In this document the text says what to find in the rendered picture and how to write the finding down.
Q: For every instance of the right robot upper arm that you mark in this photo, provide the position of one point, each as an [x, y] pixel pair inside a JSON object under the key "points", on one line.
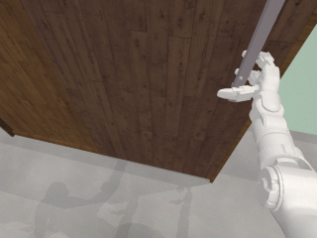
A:
{"points": [[290, 194]]}

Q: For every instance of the right robot forearm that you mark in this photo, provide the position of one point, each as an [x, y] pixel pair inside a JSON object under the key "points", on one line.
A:
{"points": [[273, 139]]}

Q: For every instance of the robot right hand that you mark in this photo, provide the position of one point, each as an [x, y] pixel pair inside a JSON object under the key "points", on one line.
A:
{"points": [[266, 80]]}

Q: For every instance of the handle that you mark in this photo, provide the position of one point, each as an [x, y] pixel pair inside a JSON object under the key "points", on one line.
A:
{"points": [[263, 28]]}

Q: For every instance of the wardrobe door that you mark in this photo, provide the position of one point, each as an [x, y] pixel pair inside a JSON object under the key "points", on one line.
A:
{"points": [[144, 75], [33, 98]]}

